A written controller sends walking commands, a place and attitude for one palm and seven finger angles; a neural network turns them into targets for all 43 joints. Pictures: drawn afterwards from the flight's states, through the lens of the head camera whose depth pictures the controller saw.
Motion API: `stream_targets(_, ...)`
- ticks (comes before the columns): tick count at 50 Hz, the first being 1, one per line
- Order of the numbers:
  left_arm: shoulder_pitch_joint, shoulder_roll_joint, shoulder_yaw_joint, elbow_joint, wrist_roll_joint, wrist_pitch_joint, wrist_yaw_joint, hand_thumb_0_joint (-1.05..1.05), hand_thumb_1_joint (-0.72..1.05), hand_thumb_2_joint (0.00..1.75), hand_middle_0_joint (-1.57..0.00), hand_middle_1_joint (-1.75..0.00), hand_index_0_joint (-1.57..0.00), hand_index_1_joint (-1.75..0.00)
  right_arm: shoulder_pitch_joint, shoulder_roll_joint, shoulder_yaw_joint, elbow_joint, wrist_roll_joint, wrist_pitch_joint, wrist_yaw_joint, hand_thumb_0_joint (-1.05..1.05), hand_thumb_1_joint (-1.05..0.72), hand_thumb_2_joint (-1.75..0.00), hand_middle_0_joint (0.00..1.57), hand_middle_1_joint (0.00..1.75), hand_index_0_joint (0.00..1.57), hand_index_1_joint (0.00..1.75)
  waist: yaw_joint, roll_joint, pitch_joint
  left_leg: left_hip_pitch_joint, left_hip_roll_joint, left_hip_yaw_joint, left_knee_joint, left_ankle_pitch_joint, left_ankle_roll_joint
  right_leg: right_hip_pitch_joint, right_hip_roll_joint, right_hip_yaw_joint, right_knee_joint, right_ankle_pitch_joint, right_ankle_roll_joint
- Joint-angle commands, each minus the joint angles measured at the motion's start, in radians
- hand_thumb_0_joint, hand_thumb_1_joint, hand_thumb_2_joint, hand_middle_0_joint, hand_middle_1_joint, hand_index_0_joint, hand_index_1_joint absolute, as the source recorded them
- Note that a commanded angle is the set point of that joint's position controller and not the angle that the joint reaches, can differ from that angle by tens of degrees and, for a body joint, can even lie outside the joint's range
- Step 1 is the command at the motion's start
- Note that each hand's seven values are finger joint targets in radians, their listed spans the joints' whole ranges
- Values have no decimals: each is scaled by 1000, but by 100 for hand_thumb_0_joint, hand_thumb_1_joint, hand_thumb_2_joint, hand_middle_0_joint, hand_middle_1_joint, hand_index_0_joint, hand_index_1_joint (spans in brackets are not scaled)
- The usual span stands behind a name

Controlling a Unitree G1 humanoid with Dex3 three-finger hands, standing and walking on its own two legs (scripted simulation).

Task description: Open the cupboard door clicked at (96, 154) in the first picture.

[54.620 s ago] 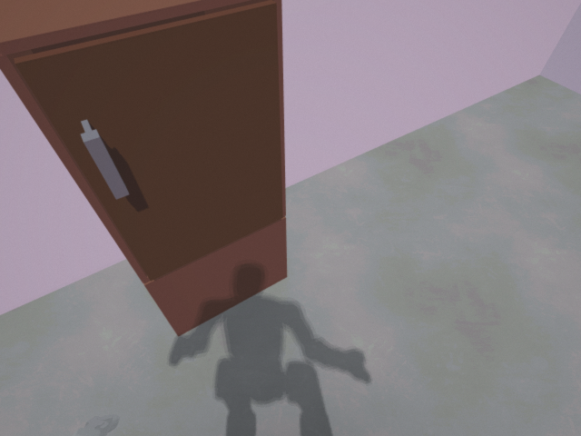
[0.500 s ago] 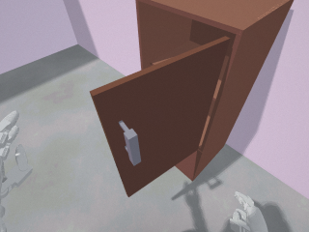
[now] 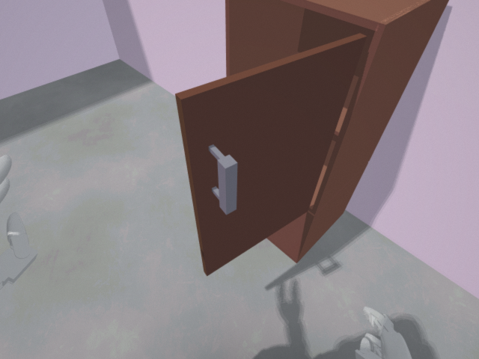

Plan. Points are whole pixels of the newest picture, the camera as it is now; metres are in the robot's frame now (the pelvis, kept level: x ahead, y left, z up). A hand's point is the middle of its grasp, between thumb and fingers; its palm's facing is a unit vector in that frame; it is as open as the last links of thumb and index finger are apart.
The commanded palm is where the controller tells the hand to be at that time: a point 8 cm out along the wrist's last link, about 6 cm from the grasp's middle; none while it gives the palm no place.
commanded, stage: step back with the hand held close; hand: left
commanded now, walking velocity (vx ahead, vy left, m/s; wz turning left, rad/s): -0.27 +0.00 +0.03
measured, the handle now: (221, 179) +0.41 +0.07 +0.08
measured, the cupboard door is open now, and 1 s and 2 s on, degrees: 80 80 80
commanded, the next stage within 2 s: stop stepping back and stand still in 0.48 s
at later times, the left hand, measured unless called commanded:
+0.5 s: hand (3, 298) +0.14 +0.26 +0.17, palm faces +0.35 -0.85 -0.39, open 7.4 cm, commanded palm +0.07 +0.30 +0.19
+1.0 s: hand out of the picture +0.05 +0.23 +0.17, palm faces +0.30 -0.87 -0.39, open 7.4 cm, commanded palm -0.04 +0.29 +0.19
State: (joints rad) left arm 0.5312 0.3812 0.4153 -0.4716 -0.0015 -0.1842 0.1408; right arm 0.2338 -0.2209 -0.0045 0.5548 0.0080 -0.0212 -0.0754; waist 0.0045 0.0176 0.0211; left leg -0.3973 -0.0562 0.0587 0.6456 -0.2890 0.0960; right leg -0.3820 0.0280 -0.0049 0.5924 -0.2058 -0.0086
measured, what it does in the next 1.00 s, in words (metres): walks backwards: right foot, then left foot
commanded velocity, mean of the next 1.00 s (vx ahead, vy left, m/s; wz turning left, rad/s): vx -0.13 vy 0.00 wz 0.00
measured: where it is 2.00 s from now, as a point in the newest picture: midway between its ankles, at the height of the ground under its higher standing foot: outside the picture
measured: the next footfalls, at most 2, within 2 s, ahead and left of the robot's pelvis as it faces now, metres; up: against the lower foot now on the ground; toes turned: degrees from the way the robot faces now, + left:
right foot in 0.56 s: -0.24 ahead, -0.10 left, +0.00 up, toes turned -3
left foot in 0.76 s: +0.00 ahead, +0.07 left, +0.00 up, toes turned -4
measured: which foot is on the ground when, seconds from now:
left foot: down 0.00-0.64, up 0.66-0.74, down 0.76-1.00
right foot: down 0.00-0.14, up 0.16-0.54, down 0.56-1.00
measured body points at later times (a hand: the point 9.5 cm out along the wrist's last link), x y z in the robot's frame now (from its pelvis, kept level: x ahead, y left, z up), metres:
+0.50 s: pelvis -0.09 +0.01 +0.01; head -0.03 +0.05 +0.46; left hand +0.12 +0.30 +0.19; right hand +0.10 -0.21 -0.06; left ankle +0.07 +0.06 -0.72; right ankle -0.28 -0.12 -0.69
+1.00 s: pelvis -0.19 +0.00 +0.01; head -0.18 +0.01 +0.46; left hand +0.03 +0.27 +0.19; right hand -0.07 -0.25 -0.07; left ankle -0.05 +0.08 -0.72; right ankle -0.28 -0.10 -0.72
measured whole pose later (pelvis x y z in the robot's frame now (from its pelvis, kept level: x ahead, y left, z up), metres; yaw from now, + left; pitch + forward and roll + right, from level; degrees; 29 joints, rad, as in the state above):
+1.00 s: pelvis -0.19 +0.00 +0.01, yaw -3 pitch -1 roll +0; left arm 0.48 0.39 0.39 -0.48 -0.06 -0.15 0.13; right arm 0.23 -0.17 0.02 0.63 -0.01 -0.14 -0.07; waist -0.07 -0.04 0.02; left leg -0.41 -0.04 0.01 0.41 -0.03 0.03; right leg -0.11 0.05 0.00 0.54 -0.45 -0.04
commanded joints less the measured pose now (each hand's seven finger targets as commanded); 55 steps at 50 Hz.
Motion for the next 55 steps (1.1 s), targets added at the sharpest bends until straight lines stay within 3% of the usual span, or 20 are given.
stream_targets(1,-106,205,119,-250,-6,-82,34,0,90,90,-20,-30,-20,-30,-93,-141,-54,-149,-9,-73,-10,0,-90,-90,20,30,20,30,-21,-65,-38,-116,125,-216,-128,-290,-21,27,-160,261,-199,-322,-65)
stream_targets(5,-52,221,144,-289,-18,-104,50,0,90,90,-20,-30,-20,-30,-84,-135,-47,-132,-8,-82,-7,0,-90,-90,20,30,20,30,-26,0,-102,-28,139,-240,-140,-236,-24,-13,-148,199,-135,-218,-57)
stream_targets(8,-43,229,196,-322,-7,-118,48,0,90,90,-20,-30,-20,-30,-105,-143,-52,-143,-19,-100,-10,0,-90,-90,20,30,20,30,-6,283,-113,-369,367,-472,-533,-450,64,298,44,41,394,-153,26)
stream_targets(10,-65,261,221,-342,-19,-128,51,0,90,90,-20,-30,-20,-30,-93,-110,-63,-119,-27,-119,-4,0,-90,-90,20,30,20,30,-10,177,-143,-282,408,-481,-533,-315,78,200,47,96,627,-261,16)
stream_targets(13,7,212,183,-271,-43,-114,49,0,90,90,-20,-30,-20,-30,-98,-107,-66,-90,-19,-137,11,0,-90,-90,20,30,20,30,0,49,-141,-64,347,-356,-473,-186,37,73,39,60,498,-298,18)
stream_targets(18,-36,155,75,-272,-59,-95,30,0,90,90,-20,-30,-20,-30,-98,-107,-51,-40,-21,-153,16,0,-90,-90,20,30,20,30,-5,166,-193,188,287,-272,-549,-89,-60,109,64,-29,121,-361,6)
stream_targets(20,-56,162,62,-299,-66,-99,26,0,90,90,-20,-30,-20,-30,-92,-109,-50,-24,-25,-157,19,0,-90,-90,20,30,20,30,-3,240,-248,285,264,-234,-544,41,-100,138,67,-44,-10,-365,-5)
stream_targets(25,-10,281,167,-385,-94,-124,0,0,90,90,-20,-30,-20,-30,-117,-91,-43,-42,-30,-139,36,0,-90,-90,20,30,20,30,32,194,-393,523,218,-146,-364,590,-139,173,71,-41,-243,-171,-19)
stream_targets(29,56,386,303,-438,-131,-162,-13,0,90,90,-20,-30,-20,-30,-172,-83,-28,-82,-23,-111,38,0,-90,-90,20,30,20,30,43,96,-372,449,163,-82,-191,262,-113,122,-83,48,-369,-42,-51)
stream_targets(32,111,317,271,-378,-132,-138,-7,0,90,90,-20,-30,-20,-30,-166,-95,-40,-85,16,-97,21,0,-90,-90,20,30,20,30,16,-163,-188,324,44,-76,225,55,-115,-106,-263,137,-357,3,-98)
stream_targets(35,90,262,224,-241,-104,-59,-9,0,90,90,-20,-30,-20,-30,-155,-77,-20,-77,7,-76,12,0,-90,-90,20,30,20,30,-24,-4,-47,140,99,-91,165,68,-103,-54,-257,128,-301,-34,-126)
stream_targets(39,-245,194,77,-26,-58,-35,7,0,90,90,-20,-30,-20,-30,-125,-139,-26,-25,14,-122,-24,0,-90,-90,20,30,20,30,-49,16,152,192,133,-155,-117,52,-54,-94,-117,42,-226,-111,5)
stream_targets(41,-251,197,51,2,-41,-38,10,0,90,90,-20,-30,-20,-30,-97,-132,-16,-30,10,-134,-31,0,-90,-90,20,30,20,30,-35,38,65,191,175,-275,-215,144,-10,2,-49,5,-124,10,38)
stream_targets(43,-289,194,38,-125,-50,-61,5,0,90,90,-20,-30,-20,-30,-110,-131,-22,-48,3,-154,-29,0,-90,-90,20,30,20,30,-24,91,-8,133,250,-480,-446,-110,9,120,25,10,14,-208,24)
stream_targets(45,-231,227,80,-275,-50,-83,9,0,90,90,-20,-30,-20,-30,-127,-119,-23,-67,-12,-179,-22,0,-90,-90,20,30,20,30,1,119,-84,107,238,-461,-553,-296,-43,208,42,-3,9,-308,-6)
stream_targets(48,50,255,156,-399,-59,-82,11,0,90,90,-20,-30,-20,-30,-127,-105,-27,-97,-21,-185,3,0,-90,-90,20,30,20,30,27,237,-196,38,173,-272,-521,-267,-122,380,55,-48,-115,-299,-34)
stream_targets(50,227,293,222,-387,-68,-76,7,0,90,90,-20,-30,-20,-30,-116,-83,-30,-109,-15,-163,18,0,-90,-90,20,30,20,30,24,116,-224,27,81,-112,-277,-131,-146,377,-23,17,-252,-302,-59)
stream_targets(52,195,299,254,-381,-88,-74,15,0,90,90,-20,-30,-20,-30,-116,-70,-44,-72,-8,-121,16,0,-90,-90,20,30,20,30,6,-148,-131,-10,33,-70,221,-13,-129,110,-306,358,-426,-390,-192)
stream_targets(54,99,257,245,-295,-82,-75,28,0,90,90,-20,-30,-20,-30,-96,-87,-51,-52,-10,-116,4,0,-90,-90,20,30,20,30,-21,-67,-68,-238,58,-102,405,-56,-127,148,-353,411,-409,-298,-231)
stream_targets(55,54,241,222,-227,-75,-80,30,0,90,90,-20,-30,-20,-30,-78,-88,-44,-38,-9,-120,0,0,-90,-90,20,30,20,30,-34,-32,-19,-255,101,-118,360,-45,-119,173,-331,365,-371,-222,-215)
